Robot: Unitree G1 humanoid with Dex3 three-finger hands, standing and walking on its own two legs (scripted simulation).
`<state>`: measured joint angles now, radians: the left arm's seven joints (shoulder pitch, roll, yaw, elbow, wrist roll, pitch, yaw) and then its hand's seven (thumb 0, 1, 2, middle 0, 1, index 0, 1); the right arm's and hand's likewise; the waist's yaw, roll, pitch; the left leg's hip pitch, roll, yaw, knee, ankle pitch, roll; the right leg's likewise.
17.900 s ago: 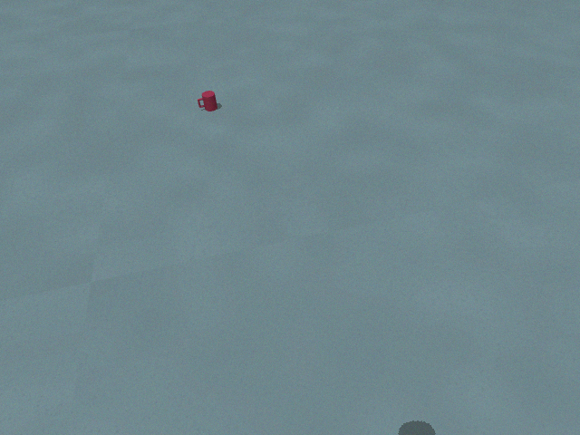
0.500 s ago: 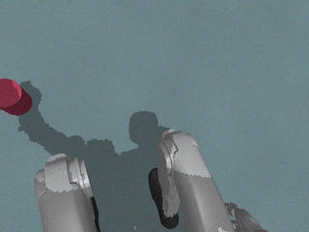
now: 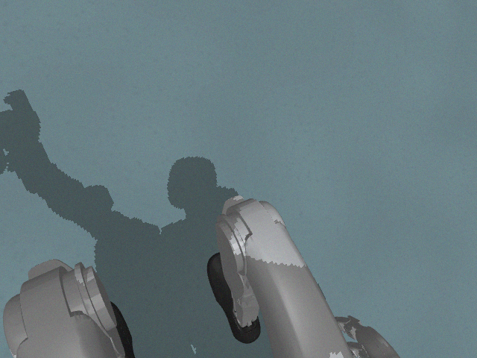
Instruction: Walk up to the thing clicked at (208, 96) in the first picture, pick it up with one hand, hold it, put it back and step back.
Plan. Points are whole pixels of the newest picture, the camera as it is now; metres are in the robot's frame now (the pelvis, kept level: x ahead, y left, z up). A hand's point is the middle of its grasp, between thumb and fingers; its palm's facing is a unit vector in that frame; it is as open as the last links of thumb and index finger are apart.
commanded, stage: approach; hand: left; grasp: from above
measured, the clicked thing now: out of the picture +0.49 +0.36 -0.27
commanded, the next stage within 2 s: rest palm in 0.30 s
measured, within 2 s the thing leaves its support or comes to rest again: neither
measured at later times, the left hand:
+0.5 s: hand out of the picture +0.47 +0.36 -0.17, palm faces -0.45 -0.09 -0.89, open 14.2 cm
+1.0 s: hand out of the picture +0.48 +0.34 -0.21, palm faces -0.48 -0.09 -0.87, open 14.3 cm
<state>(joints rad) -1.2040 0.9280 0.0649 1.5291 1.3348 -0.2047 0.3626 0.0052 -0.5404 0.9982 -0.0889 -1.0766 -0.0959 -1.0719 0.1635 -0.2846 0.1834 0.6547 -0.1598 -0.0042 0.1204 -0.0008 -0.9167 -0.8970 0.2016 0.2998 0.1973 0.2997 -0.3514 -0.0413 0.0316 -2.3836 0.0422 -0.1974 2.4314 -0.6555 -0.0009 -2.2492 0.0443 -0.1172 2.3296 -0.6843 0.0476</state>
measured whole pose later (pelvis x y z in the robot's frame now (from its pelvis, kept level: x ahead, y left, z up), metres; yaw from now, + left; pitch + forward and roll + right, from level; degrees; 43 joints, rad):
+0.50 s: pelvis +0.00 +0.00 +0.00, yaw +0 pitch +32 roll -12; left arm -1.08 0.95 0.03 1.35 1.26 -0.33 0.22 0.00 -0.56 1.00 -0.09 -1.05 -0.09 -1.05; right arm 0.14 -0.30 0.17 0.65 -0.16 0.04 0.12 0.00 -0.92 -0.90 0.20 0.30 0.20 0.30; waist -0.26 -0.08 0.05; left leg -2.36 0.02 -0.20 2.44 -0.65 0.00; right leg -2.21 0.03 -0.13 2.33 -0.69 0.05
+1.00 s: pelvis +0.00 +0.00 -0.01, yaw -1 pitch +31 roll -12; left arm -1.13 1.05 0.09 1.61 1.29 -0.23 0.39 0.01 -0.56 1.02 -0.09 -0.98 -0.07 -1.00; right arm 0.16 -0.30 0.28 0.63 -0.19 -0.05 0.13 0.00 -0.91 -0.90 0.20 0.30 0.20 0.30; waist -0.37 -0.09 0.12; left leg -2.38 0.04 -0.23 2.48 -0.66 0.00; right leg -2.25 0.06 -0.14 2.36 -0.67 0.06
